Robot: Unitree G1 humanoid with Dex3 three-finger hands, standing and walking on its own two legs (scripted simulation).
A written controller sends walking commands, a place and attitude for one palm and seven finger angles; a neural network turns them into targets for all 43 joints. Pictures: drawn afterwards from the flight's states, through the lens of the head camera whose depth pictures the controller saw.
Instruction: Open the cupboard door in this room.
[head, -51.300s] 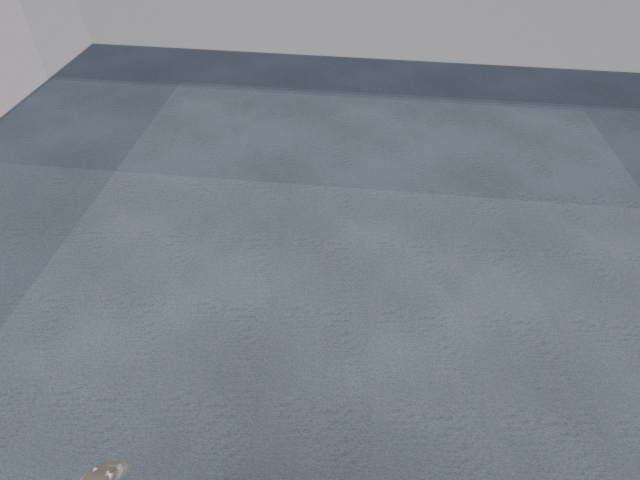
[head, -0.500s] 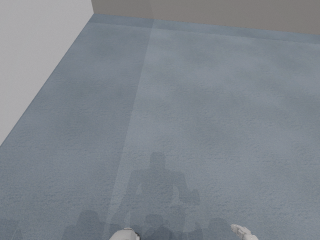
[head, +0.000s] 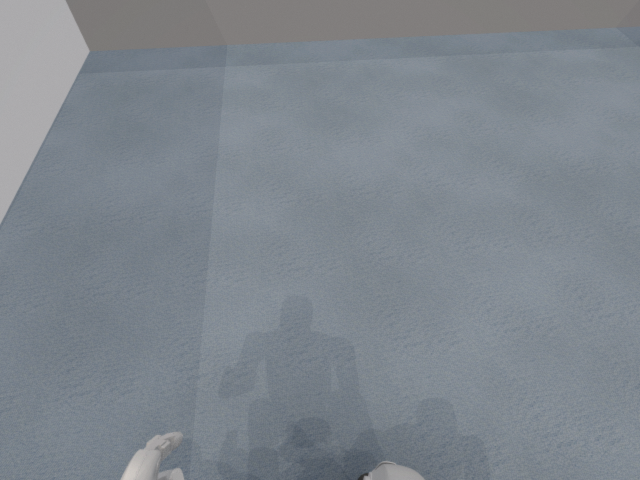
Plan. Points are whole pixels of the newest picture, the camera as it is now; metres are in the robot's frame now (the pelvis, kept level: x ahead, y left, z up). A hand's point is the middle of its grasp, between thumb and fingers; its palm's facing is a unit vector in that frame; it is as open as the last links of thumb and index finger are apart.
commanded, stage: turn to face it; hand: left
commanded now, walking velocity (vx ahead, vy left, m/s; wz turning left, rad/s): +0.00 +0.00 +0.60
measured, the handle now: out of the picture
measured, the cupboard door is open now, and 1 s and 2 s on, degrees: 42 42 42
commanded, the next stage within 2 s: none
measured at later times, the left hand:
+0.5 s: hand out of the picture +0.12 +0.24 -0.16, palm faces +0.31 -0.92 -0.23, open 7.4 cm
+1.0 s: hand out of the picture +0.02 +0.17 -0.18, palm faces +0.60 -0.77 -0.20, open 7.4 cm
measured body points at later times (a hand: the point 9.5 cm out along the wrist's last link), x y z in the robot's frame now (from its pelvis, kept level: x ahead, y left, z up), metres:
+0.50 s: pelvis +0.08 +0.01 +0.01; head +0.12 +0.04 +0.46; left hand +0.10 +0.29 -0.14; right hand +0.23 -0.22 -0.12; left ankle +0.08 +0.12 -0.72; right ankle +0.10 -0.14 -0.66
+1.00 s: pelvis +0.11 -0.01 +0.00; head +0.15 +0.05 +0.44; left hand -0.01 +0.21 -0.16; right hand +0.37 -0.13 -0.12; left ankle +0.06 +0.07 -0.73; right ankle +0.15 -0.14 -0.71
